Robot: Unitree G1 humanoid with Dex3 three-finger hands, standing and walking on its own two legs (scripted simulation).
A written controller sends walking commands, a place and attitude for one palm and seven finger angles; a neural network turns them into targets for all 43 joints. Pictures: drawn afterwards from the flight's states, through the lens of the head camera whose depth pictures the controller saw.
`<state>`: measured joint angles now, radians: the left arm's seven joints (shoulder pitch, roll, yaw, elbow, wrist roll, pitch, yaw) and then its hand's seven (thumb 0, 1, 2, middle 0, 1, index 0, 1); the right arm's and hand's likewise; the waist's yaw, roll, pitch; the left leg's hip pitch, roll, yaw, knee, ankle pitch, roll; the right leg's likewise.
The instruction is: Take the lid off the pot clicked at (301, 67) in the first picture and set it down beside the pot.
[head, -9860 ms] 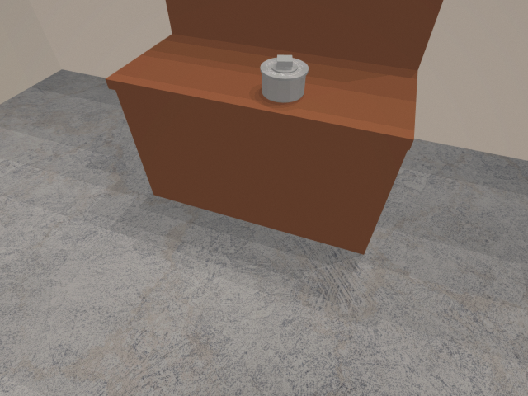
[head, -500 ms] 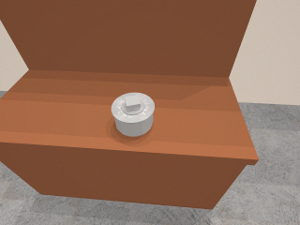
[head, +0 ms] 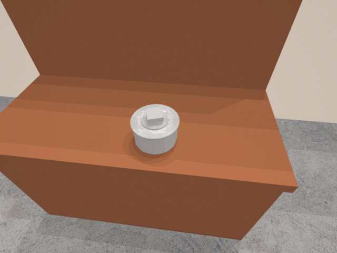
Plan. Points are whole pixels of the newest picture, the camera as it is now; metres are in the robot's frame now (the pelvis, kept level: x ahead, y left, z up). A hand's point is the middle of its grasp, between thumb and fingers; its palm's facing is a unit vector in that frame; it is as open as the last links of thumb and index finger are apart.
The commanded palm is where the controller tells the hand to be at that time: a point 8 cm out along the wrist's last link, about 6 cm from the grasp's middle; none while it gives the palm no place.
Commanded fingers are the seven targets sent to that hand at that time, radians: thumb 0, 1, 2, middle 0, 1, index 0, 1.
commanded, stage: lift the closed hand beside the body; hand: left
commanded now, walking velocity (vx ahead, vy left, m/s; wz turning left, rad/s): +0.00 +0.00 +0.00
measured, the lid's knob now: (154, 115) +0.52 +0.09 +0.02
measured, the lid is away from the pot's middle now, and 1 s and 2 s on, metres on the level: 0.00 0.00 0.00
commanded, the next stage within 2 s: raise the hand higher, near the body in 0.50 s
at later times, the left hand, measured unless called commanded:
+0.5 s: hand out of the picture +0.13 +0.19 -0.06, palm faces +0.27 -0.91 -0.31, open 3.1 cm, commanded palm +0.10 +0.24 -0.03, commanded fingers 0.00 0.90 0.90 -1.30 -1.50 -1.30 -1.50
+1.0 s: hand (75, 232) +0.16 +0.21 +0.01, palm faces +0.27 -0.89 -0.36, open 3.1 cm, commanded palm +0.11 +0.25 +0.05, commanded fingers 0.00 0.90 0.90 -1.30 -1.50 -1.30 -1.50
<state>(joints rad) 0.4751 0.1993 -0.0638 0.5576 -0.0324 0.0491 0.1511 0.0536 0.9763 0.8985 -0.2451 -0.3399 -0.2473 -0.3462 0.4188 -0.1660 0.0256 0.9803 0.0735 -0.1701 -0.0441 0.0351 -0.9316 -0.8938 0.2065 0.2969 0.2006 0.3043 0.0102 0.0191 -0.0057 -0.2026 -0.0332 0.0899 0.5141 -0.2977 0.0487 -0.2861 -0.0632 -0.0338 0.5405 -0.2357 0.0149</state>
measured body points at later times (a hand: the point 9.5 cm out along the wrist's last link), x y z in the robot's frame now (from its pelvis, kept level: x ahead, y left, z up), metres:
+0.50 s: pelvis +0.03 -0.03 +0.00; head +0.04 -0.03 +0.45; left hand +0.12 +0.24 -0.04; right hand +0.25 -0.25 -0.05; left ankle -0.01 +0.08 -0.73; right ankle +0.03 -0.14 -0.73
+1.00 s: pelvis +0.03 -0.01 +0.00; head +0.03 -0.02 +0.45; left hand +0.14 +0.26 +0.04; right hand +0.23 -0.23 -0.08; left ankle -0.01 +0.08 -0.73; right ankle +0.03 -0.14 -0.73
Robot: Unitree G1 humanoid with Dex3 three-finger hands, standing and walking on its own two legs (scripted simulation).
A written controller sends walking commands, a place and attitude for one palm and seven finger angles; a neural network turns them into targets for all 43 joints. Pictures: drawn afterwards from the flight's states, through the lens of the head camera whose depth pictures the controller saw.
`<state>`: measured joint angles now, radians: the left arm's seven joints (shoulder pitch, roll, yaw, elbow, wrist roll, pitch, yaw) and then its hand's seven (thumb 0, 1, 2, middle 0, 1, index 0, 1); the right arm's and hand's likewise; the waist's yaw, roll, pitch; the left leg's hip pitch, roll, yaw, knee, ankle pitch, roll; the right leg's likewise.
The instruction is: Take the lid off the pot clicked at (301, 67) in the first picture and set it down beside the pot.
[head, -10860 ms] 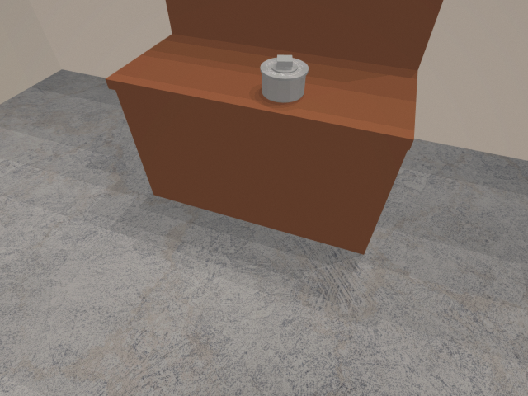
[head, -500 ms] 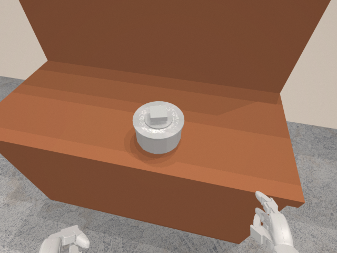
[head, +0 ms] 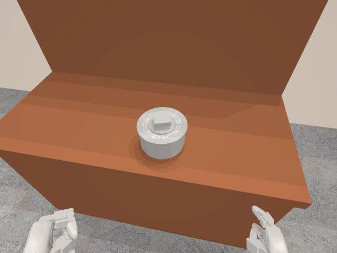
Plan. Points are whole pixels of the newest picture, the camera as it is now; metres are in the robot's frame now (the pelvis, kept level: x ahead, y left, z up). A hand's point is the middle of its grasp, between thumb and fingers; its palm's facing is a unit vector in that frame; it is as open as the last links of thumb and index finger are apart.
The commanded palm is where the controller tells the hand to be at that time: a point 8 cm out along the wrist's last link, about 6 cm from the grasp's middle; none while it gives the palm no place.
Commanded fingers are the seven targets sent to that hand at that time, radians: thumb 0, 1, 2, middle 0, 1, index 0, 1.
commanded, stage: raise the hand higher, near the body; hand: left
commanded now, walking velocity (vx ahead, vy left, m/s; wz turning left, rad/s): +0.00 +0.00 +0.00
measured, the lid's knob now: (161, 119) +0.50 +0.08 +0.02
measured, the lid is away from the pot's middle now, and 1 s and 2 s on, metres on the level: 0.00 0.00 0.00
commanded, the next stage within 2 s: reach forward and open the fingers in 0.38 s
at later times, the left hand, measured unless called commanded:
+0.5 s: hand (52, 206) +0.17 +0.24 +0.11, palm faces +0.32 -0.85 -0.41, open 3.1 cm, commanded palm +0.12 +0.27 +0.13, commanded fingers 0.00 0.85 0.89 -1.25 -1.47 -1.25 -1.47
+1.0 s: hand (54, 203) +0.18 +0.25 +0.09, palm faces -0.31 -0.04 -0.95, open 4.4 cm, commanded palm +0.18 +0.26 +0.14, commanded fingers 0.00 0.09 1.22 -0.97 -0.54 -0.97 -0.54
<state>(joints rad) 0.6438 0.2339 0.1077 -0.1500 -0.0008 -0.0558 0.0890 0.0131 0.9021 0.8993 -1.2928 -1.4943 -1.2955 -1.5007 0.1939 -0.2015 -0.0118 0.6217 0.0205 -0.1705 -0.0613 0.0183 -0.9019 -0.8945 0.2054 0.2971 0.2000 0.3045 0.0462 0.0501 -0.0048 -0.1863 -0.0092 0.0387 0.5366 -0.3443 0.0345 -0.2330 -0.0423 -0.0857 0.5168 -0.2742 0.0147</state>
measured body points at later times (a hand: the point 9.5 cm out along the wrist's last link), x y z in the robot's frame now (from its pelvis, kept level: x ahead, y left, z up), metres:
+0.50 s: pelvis +0.00 +0.00 +0.00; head -0.01 -0.01 +0.45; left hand +0.15 +0.28 +0.13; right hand +0.18 -0.20 -0.08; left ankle -0.04 +0.09 -0.73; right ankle +0.00 -0.13 -0.73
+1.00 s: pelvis -0.01 -0.01 +0.01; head +0.00 -0.06 +0.45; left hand +0.19 +0.25 +0.14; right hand +0.19 -0.25 -0.09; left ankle -0.04 +0.09 -0.73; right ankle +0.00 -0.13 -0.73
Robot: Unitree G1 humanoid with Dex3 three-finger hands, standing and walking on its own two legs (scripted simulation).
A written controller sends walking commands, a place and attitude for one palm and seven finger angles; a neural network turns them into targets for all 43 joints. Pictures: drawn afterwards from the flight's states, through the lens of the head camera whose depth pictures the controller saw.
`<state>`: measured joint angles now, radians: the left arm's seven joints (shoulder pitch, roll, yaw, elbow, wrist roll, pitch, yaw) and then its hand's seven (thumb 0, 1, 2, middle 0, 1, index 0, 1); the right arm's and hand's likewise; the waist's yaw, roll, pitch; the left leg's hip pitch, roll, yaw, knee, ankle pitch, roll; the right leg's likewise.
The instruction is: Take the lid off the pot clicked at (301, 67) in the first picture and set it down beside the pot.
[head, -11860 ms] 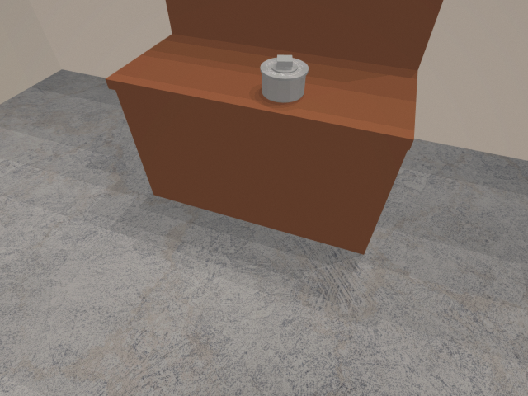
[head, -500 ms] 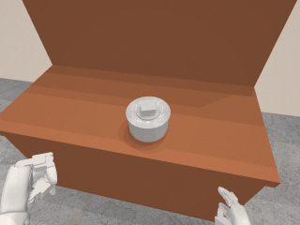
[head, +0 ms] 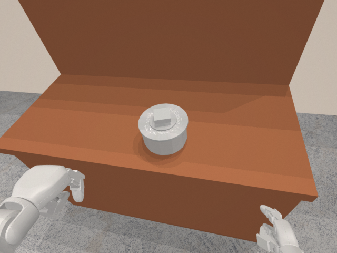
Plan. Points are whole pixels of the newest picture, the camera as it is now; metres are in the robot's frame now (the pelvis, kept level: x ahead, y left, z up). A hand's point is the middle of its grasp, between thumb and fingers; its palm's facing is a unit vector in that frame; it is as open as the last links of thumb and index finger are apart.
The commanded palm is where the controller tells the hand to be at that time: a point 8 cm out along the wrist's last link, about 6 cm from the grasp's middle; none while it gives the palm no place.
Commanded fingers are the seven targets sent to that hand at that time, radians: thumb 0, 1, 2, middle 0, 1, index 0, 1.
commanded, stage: reach forward and open the fingers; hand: left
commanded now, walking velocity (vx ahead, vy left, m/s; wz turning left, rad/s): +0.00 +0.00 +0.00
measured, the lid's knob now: (162, 115) +0.51 +0.09 +0.01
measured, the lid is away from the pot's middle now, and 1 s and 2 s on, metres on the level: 0.00 0.00 0.00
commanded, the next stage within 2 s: move the open hand above the knob in 0.58 s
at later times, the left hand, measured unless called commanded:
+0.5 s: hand (69, 180) +0.24 +0.25 +0.08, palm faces -0.25 -0.05 -0.97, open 9.9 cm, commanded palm +0.24 +0.27 +0.15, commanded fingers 0.00 -0.27 1.30 -0.80 -0.08 -0.80 -0.08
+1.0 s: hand (89, 148) +0.32 +0.23 +0.09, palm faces -0.23 -0.06 -0.97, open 10.3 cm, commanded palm +0.31 +0.22 +0.15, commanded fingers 0.00 -0.27 1.31 -0.80 -0.08 -0.80 -0.08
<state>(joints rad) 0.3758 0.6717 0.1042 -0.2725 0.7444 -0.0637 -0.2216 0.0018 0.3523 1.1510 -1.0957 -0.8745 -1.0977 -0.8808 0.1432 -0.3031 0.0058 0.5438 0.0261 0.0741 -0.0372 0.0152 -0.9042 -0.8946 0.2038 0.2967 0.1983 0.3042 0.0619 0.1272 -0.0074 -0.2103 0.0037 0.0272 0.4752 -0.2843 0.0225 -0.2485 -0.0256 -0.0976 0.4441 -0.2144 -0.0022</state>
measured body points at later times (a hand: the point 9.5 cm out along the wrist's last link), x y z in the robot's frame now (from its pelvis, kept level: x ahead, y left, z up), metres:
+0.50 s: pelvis -0.02 +0.03 +0.00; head -0.01 -0.01 +0.45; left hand +0.25 +0.26 +0.13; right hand +0.15 -0.21 -0.11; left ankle -0.02 +0.11 -0.74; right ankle +0.01 -0.12 -0.74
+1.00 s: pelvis -0.01 +0.03 +0.00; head +0.01 -0.02 +0.45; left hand +0.33 +0.24 +0.14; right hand +0.17 -0.20 -0.11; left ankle -0.02 +0.11 -0.74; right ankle +0.01 -0.12 -0.74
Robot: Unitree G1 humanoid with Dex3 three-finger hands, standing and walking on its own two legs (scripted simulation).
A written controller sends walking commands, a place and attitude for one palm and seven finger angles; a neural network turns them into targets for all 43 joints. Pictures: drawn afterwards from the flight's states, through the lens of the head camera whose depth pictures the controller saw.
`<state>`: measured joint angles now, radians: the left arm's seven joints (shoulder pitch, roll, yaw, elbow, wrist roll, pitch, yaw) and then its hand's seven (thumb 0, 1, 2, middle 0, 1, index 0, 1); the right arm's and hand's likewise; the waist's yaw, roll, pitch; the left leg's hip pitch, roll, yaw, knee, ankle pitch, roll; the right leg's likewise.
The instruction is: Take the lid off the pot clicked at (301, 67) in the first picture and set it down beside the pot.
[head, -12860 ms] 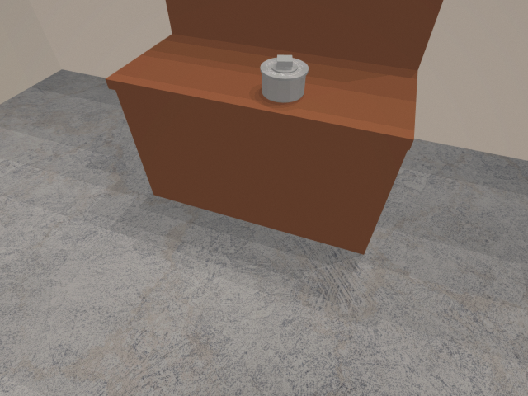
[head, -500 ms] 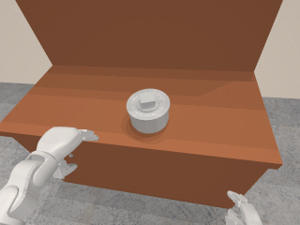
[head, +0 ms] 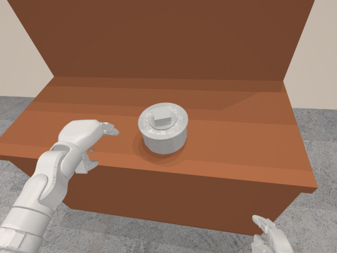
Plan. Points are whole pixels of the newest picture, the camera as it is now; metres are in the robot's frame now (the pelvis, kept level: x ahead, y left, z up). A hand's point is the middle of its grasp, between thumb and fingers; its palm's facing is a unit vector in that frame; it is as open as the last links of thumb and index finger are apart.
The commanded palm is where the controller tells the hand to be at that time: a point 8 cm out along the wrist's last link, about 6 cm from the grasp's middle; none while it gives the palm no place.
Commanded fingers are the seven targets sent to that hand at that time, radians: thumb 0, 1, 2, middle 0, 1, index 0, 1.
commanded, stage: move the open hand above the knob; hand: left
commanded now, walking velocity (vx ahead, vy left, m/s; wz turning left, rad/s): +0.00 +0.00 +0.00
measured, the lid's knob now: (162, 114) +0.52 +0.07 +0.01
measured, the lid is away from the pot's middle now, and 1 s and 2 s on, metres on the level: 0.00 0.00 0.00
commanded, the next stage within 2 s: none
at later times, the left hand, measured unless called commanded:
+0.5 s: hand (119, 130) +0.39 +0.16 +0.09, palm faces -0.26 -0.02 -0.96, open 10.2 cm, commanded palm +0.38 +0.15 +0.15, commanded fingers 0.00 -0.27 1.31 -0.80 -0.08 -0.80 -0.08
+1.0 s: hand (142, 119) +0.44 +0.11 +0.08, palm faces -0.32 +0.02 -0.95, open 10.3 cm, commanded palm +0.44 +0.11 +0.15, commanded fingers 0.00 -0.27 1.31 -0.80 -0.08 -0.80 -0.08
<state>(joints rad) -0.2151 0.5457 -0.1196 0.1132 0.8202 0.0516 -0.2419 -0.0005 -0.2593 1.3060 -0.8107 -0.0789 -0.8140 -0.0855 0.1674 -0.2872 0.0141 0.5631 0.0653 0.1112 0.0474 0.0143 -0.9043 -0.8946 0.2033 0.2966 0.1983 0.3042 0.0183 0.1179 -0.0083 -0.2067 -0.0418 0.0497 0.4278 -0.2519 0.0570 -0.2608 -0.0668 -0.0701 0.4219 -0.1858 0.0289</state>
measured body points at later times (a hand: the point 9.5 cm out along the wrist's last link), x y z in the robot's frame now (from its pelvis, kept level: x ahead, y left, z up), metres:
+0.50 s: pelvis +0.01 -0.03 +0.00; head +0.04 -0.07 +0.45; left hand +0.40 +0.16 +0.14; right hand +0.18 -0.27 -0.12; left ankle -0.02 +0.08 -0.74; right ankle +0.02 -0.14 -0.74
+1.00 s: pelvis +0.01 -0.01 -0.01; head +0.04 -0.05 +0.44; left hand +0.45 +0.10 +0.13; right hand +0.11 -0.26 -0.14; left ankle -0.02 +0.08 -0.74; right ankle +0.02 -0.14 -0.74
